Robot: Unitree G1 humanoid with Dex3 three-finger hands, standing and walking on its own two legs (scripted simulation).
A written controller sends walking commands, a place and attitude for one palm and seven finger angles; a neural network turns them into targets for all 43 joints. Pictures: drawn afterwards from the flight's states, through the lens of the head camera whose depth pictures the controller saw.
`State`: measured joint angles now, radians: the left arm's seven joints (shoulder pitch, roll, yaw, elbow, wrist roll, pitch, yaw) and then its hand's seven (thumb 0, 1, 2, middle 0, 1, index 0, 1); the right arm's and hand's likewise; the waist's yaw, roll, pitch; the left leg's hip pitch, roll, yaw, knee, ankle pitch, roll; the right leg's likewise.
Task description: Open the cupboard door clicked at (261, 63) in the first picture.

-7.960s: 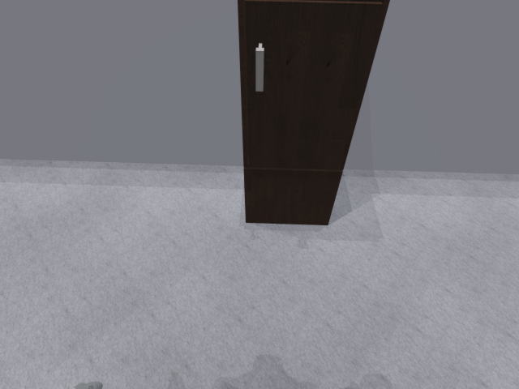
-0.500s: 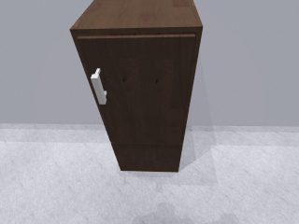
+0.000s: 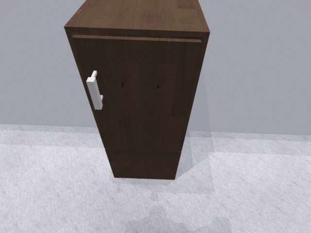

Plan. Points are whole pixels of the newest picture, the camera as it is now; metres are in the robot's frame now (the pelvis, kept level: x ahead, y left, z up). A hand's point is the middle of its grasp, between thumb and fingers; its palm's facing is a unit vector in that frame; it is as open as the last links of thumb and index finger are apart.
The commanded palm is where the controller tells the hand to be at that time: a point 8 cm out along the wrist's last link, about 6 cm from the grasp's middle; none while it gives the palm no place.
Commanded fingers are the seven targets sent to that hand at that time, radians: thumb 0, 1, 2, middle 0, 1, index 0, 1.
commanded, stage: look again from close up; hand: left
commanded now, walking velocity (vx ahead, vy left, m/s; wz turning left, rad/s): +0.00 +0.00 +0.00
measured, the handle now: (96, 90) +0.54 +0.23 +0.05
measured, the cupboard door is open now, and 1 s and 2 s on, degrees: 0 0 0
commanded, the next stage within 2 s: raise the hand with hooked fingers in 0.08 s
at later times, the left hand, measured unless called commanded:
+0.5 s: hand (90, 207) +0.18 +0.17 -0.01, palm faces -0.02 -1.00 -0.02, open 8.0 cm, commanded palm +0.12 +0.25 -0.04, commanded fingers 0.00 0.50 0.73 -0.23 -0.56 -0.23 -0.56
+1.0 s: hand (61, 207) +0.18 +0.24 +0.00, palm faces +0.01 -1.00 -0.04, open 11.0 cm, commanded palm +0.15 +0.29 +0.00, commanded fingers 0.00 -0.08 0.48 -0.27 -0.93 -0.27 -0.93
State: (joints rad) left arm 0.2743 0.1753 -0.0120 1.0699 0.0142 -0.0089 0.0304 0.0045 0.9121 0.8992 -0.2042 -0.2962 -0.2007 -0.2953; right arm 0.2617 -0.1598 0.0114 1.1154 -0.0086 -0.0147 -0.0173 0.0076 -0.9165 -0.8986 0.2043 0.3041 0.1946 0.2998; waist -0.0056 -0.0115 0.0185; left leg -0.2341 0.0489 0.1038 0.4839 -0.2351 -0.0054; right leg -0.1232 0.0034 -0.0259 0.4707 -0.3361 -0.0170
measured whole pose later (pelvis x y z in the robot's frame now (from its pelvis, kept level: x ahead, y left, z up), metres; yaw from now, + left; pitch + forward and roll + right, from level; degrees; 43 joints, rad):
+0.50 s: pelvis -0.03 +0.00 -0.06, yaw +3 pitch +10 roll +1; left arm 0.29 0.17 0.13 0.19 -0.22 -0.51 -0.31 0.01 0.74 0.82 -0.21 -0.41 -0.21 -0.41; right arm 0.15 -0.24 -0.06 0.61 0.01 -0.25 -0.01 0.01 -0.91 -0.90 0.21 0.30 0.20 0.30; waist -0.01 -0.01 -0.14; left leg -0.74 0.04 0.06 0.94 -0.37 0.00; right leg -0.63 -0.03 -0.07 0.97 -0.49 -0.02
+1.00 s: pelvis -0.05 +0.01 -0.06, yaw +2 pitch +10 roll -3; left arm 0.27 0.30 0.27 0.12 -0.34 -0.30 -0.37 0.01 0.14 0.58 -0.26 -0.78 -0.26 -0.78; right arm 0.30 -0.22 0.03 0.59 0.04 -0.21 -0.07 0.02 -0.90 -0.90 0.21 0.31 0.20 0.30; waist -0.02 0.04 -0.10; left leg -0.79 0.07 0.02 0.99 -0.37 0.01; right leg -0.64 0.01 -0.09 0.96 -0.49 -0.01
